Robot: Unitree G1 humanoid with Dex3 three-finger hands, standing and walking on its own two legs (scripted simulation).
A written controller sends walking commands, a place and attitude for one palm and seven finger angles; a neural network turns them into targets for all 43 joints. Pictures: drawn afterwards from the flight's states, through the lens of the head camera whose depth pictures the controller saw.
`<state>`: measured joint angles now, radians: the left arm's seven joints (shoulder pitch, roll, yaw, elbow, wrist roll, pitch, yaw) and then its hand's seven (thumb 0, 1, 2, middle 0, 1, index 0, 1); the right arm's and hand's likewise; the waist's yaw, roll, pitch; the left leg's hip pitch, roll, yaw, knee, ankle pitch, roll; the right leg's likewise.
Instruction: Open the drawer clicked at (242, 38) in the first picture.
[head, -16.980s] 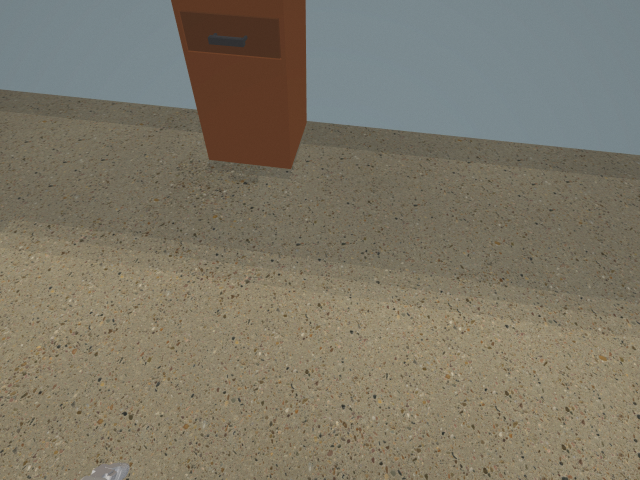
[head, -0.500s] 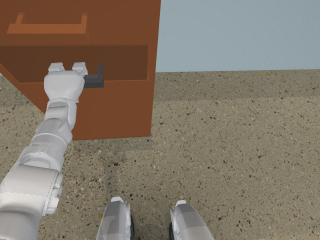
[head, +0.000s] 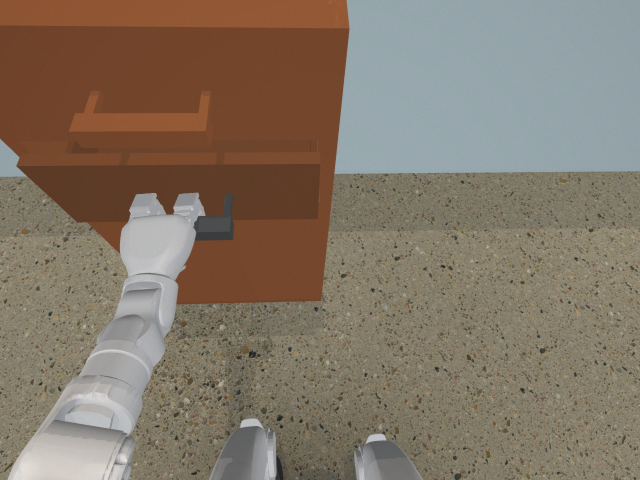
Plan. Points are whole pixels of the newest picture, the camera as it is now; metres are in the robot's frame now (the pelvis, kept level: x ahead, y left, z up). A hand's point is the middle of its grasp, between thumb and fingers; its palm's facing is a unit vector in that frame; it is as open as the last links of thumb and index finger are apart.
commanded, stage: pull the drawer open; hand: left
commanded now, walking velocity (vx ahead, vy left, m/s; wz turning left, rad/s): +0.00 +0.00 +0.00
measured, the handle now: (183, 214) +0.47 +0.20 -0.04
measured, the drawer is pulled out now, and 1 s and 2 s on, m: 0.04 0.16 0.26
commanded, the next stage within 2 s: none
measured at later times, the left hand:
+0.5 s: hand (169, 300) +0.35 +0.20 -0.06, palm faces -0.06 -0.08 -0.99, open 6.0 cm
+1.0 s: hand (163, 347) +0.29 +0.20 -0.06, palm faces -0.05 -0.10 -0.99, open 6.1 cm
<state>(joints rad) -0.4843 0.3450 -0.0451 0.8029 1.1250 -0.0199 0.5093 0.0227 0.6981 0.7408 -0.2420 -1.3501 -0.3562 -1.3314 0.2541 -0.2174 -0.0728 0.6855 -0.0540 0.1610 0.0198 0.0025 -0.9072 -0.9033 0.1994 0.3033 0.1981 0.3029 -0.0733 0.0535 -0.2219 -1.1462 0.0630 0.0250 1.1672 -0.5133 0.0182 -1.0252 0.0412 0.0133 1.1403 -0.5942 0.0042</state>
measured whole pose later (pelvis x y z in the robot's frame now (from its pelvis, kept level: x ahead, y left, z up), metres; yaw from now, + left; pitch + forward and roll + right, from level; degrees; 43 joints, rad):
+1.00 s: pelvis +0.01 +0.01 +0.01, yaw +0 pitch +23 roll -3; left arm 0.05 0.26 -0.15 0.39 1.15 0.06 0.58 0.04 0.68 0.75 -0.24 -1.35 -0.38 -1.30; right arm 0.17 -0.21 -0.03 0.58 -0.06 0.17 0.05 0.01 -0.91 -0.90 0.20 0.30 0.20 0.30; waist -0.03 0.05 -0.24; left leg -1.02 0.05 0.02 1.15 -0.53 0.02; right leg -0.89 0.03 0.01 1.11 -0.61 0.01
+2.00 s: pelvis -0.01 -0.02 -0.02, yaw +1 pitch +23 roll +0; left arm 0.41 0.28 -0.09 0.10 1.13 -0.04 0.58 0.05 0.69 0.72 -0.22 -1.32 -0.37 -1.30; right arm 0.12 -0.23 -0.02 0.52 -0.07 0.13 0.04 0.01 -0.91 -0.90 0.20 0.30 0.20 0.30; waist 0.02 0.05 -0.24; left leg -1.10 0.05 0.01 1.26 -0.55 -0.02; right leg -0.99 0.03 0.00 1.27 -0.67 -0.03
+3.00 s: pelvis -0.04 -0.03 -0.03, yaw +2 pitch +22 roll +0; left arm 0.42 0.32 -0.07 0.07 1.13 -0.11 0.61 0.00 0.36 0.66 -0.32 -1.29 -0.38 -1.29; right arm 0.10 -0.22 -0.03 0.54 -0.08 0.15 0.00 0.01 -0.91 -0.90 0.20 0.30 0.20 0.30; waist 0.05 0.06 -0.23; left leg -1.17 0.04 -0.02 1.31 -0.53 -0.03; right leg -1.05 0.03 -0.03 1.34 -0.67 -0.04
